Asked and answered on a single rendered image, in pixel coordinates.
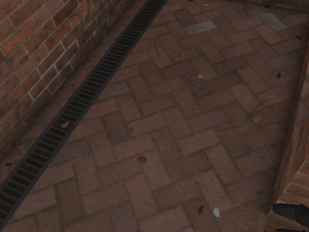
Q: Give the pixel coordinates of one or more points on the robot right hand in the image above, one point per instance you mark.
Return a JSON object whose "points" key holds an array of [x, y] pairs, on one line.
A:
{"points": [[299, 213]]}

